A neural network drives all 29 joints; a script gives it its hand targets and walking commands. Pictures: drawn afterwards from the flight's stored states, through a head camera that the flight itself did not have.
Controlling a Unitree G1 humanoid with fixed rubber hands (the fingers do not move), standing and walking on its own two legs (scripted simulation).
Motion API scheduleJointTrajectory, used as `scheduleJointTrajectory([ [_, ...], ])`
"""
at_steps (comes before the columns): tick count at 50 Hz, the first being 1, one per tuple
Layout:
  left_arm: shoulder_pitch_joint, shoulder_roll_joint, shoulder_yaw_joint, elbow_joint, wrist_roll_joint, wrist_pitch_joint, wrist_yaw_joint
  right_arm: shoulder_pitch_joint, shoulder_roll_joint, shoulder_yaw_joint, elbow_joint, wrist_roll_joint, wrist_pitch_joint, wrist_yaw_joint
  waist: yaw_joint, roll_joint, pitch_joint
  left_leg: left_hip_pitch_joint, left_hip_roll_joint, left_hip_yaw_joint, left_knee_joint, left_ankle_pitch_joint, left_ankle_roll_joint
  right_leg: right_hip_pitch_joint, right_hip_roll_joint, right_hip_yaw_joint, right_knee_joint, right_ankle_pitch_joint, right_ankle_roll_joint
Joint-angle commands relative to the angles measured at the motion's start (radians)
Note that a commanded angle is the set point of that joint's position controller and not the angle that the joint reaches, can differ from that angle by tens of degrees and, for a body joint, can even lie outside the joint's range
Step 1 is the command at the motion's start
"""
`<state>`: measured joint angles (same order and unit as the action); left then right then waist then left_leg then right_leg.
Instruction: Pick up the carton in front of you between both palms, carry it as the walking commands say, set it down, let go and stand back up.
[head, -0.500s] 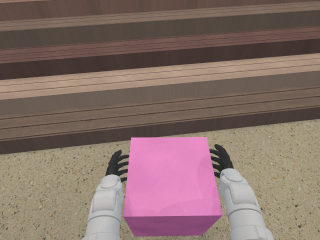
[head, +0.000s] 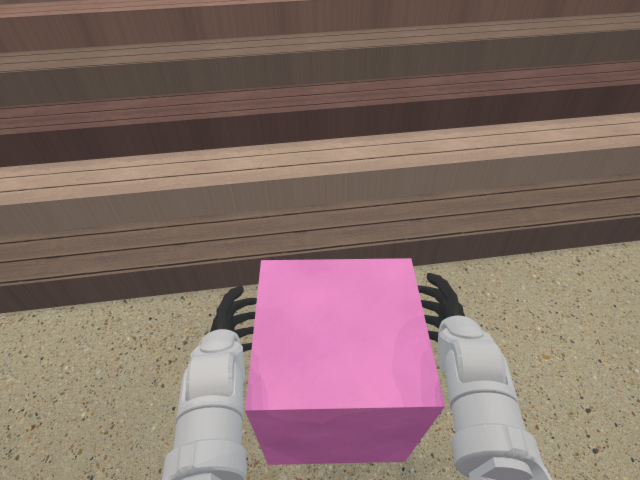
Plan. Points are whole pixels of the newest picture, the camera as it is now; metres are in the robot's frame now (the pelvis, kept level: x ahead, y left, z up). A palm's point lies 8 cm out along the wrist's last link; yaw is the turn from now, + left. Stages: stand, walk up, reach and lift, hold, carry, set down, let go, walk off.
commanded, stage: reach and lift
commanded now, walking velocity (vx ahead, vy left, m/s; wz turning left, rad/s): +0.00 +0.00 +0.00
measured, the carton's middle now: (336, 366) +0.30 +0.00 -0.05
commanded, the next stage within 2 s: hold in 0.54 s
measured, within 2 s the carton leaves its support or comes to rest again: neither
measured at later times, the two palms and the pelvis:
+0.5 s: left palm (225, 333) +0.30 +0.15 +0.04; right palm (452, 319) +0.31 -0.15 +0.05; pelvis +0.02 +0.00 +0.01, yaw +0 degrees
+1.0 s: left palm (222, 331) +0.30 +0.15 +0.06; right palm (457, 316) +0.30 -0.15 +0.06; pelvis +0.01 +0.00 +0.00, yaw +0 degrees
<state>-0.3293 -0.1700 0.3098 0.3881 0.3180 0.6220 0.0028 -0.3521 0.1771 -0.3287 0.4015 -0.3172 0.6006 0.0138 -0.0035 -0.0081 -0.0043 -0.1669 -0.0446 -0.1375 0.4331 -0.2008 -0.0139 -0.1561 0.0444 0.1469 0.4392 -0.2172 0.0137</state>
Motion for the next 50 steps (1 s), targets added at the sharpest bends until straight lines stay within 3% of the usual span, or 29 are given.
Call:
scheduleJointTrajectory([
  [1, -0.534, -0.935, -0.551, 0.000, -0.245, -0.024, -0.254, -0.448, 0.940, 0.536, 0.063, 0.221, -0.001, 0.247, -0.002, 0.014, -0.234, 0.098, -0.045, 0.077, -0.081, 0.068, -0.001, 0.032, 0.046, -0.083, -0.088, 0.080, -0.007],
  [14, -0.427, -0.919, -0.584, -0.090, -0.273, 0.009, -0.243, -0.344, 0.921, 0.574, -0.033, 0.248, 0.034, 0.241, -0.001, 0.011, -0.245, 0.152, -0.051, 0.069, -0.101, 0.214, -0.008, 0.092, 0.054, -0.078, -0.108, 0.223, 0.004],
  [26, -0.411, -0.900, -0.600, -0.147, -0.289, 0.040, -0.244, -0.315, 0.924, 0.593, -0.082, 0.263, 0.067, 0.236, 0.001, 0.005, -0.223, 0.165, -0.056, 0.068, -0.115, 0.222, -0.006, 0.117, 0.052, -0.071, -0.123, 0.252, 0.010],
  [31, -0.424, -0.906, -0.664, -0.226, -0.331, 0.068, -0.243, -0.320, 0.930, 0.652, -0.161, 0.298, 0.096, 0.231, -0.005, 0.005, -0.263, 0.200, -0.057, 0.060, -0.122, 0.265, -0.009, 0.154, 0.052, -0.068, -0.130, 0.309, 0.012],
  [38, -0.425, -0.866, -0.595, -0.175, -0.296, 0.112, -0.243, -0.327, 0.891, 0.588, -0.111, 0.267, 0.139, 0.234, -0.002, 0.002, -0.141, 0.160, -0.050, 0.073, -0.152, 0.123, -0.005, 0.121, 0.045, -0.074, -0.162, 0.154, 0.007],
  [50, -0.521, -0.899, -0.580, -0.135, -0.289, 0.103, -0.255, -0.422, 0.914, 0.570, -0.069, 0.263, 0.128, 0.249, -0.002, 0.008, -0.170, 0.160, -0.044, 0.076, -0.139, 0.068, -0.004, 0.103, 0.043, -0.080, -0.149, 0.093, 0.001],
])
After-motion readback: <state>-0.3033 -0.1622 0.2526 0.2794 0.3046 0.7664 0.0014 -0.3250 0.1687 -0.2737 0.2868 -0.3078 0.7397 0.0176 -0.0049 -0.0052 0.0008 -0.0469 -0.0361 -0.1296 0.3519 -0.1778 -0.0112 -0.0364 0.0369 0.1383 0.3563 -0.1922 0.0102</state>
